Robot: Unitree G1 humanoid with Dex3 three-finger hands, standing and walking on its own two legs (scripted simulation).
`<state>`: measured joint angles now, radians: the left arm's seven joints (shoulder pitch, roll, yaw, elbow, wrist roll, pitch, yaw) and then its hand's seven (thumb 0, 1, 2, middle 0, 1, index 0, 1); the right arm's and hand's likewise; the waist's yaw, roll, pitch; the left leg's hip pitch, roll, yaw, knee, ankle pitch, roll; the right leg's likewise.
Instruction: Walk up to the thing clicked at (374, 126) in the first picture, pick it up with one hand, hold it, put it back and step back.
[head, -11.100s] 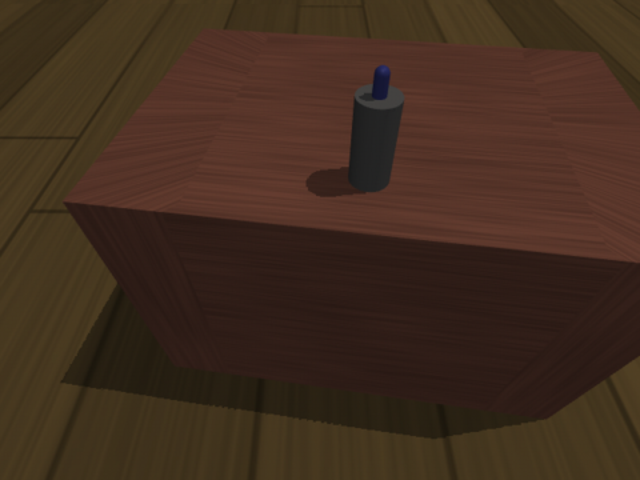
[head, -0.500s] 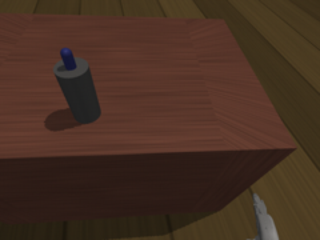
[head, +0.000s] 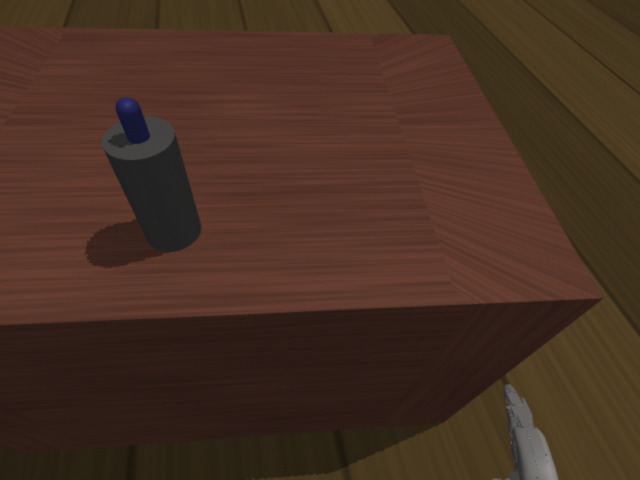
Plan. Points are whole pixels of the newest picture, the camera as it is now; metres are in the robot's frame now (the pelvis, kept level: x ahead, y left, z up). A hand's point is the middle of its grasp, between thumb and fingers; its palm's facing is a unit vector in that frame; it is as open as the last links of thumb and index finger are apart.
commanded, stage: go down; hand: left
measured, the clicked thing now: (153, 176) +0.49 +0.20 +0.10
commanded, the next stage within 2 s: approach in 0.24 s
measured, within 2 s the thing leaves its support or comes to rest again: neither
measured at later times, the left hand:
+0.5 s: hand out of the picture +0.36 +0.38 +0.17, palm faces +0.20 -0.98 +0.00, open 17.5 cm
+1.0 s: hand (127, 224) +0.45 +0.24 +0.06, palm faces +0.14 -0.99 +0.06, open 17.6 cm
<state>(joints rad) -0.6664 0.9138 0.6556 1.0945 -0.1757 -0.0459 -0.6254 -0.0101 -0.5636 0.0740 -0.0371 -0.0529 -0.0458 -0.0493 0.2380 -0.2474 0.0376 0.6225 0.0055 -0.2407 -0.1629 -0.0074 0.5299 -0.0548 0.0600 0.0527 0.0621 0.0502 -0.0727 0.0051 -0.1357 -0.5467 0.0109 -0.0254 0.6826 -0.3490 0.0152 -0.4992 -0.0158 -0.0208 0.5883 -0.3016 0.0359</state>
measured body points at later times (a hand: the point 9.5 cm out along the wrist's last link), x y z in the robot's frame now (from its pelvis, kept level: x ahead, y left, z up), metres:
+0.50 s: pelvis -0.01 +0.00 +0.00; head +0.04 +0.02 +0.44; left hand +0.35 +0.44 +0.17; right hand +0.15 -0.26 -0.07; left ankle -0.02 +0.10 -0.72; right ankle -0.02 -0.15 -0.72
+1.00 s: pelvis -0.02 +0.00 -0.03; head +0.07 +0.02 +0.41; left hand +0.43 +0.29 +0.06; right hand +0.11 -0.28 -0.07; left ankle -0.02 +0.10 -0.72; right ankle -0.02 -0.15 -0.72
